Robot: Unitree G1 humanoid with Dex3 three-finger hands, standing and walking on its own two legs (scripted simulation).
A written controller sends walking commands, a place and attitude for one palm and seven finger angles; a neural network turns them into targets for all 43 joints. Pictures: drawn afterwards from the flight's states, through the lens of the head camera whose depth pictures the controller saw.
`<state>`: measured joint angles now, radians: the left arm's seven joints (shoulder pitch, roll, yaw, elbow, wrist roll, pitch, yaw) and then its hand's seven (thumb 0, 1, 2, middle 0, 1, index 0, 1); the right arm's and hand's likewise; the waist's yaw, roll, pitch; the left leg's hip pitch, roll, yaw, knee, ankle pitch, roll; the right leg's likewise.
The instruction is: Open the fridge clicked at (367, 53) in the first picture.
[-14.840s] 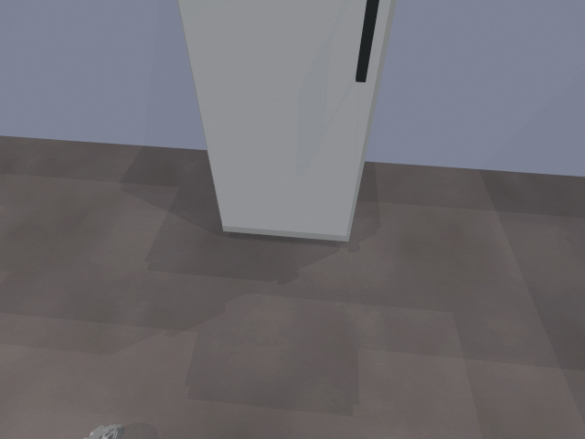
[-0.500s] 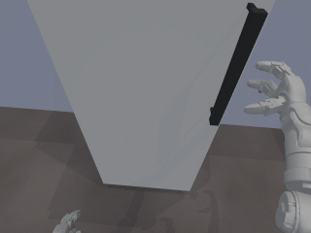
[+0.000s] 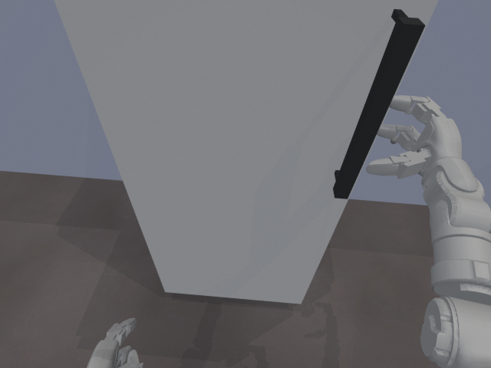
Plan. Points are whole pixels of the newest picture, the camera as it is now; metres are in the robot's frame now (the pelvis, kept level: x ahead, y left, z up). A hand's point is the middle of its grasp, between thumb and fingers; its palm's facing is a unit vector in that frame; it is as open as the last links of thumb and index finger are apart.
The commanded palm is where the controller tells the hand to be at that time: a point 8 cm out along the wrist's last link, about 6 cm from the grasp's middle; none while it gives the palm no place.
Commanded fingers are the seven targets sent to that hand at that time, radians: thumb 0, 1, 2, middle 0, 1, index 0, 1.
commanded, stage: feel for the door with the fingertips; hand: right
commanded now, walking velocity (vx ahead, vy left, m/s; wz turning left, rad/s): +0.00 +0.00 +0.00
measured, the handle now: (364, 120) +0.48 -0.15 +0.19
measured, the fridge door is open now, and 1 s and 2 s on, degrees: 0 0 0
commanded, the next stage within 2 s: slide the fingers in behind the handle in 0.44 s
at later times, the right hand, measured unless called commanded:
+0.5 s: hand (396, 135) +0.44 -0.19 +0.20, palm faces +0.03 +1.00 +0.01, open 13.8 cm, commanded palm +0.42 -0.24 +0.19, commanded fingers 0.00 0.50 -0.30 0.30 1.20 0.30 1.20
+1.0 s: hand (386, 138) +0.43 -0.18 +0.19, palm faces +0.00 +1.00 +0.02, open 13.9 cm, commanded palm +0.41 -0.22 +0.19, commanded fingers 0.00 0.50 -0.30 0.30 1.20 0.30 1.20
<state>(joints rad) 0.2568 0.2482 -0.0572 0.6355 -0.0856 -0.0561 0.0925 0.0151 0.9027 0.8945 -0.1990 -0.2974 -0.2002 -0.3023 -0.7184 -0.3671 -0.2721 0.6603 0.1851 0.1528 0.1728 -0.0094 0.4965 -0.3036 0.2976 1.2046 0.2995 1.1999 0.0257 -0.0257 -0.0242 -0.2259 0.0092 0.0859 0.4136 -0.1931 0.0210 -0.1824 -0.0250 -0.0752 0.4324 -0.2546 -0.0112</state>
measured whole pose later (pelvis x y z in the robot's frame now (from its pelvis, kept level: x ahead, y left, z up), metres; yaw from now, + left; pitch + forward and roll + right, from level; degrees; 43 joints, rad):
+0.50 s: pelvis -0.01 +0.00 +0.00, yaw +0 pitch +1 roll +0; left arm 0.34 0.27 -0.04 0.68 -0.08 -0.08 0.09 0.02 0.90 0.89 -0.20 -0.30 -0.20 -0.30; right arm -0.82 -0.40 -0.28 0.84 0.18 0.06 0.20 -0.01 0.50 -0.30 0.32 1.23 0.32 1.22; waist 0.04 -0.02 -0.02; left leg -0.26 0.02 0.09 0.42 -0.18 0.02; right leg -0.22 -0.02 -0.07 0.45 -0.25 -0.02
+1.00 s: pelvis -0.01 -0.01 +0.00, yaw +1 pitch +1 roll +0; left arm 0.31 0.26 -0.04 0.66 -0.08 -0.09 0.08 0.02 0.90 0.89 -0.20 -0.30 -0.20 -0.30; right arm -0.77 -0.35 -0.26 0.75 0.18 0.07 0.18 -0.01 0.50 -0.30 0.30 1.21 0.30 1.20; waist 0.03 -0.02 -0.03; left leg -0.26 0.02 0.07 0.43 -0.19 0.01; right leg -0.22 -0.02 -0.09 0.45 -0.26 -0.02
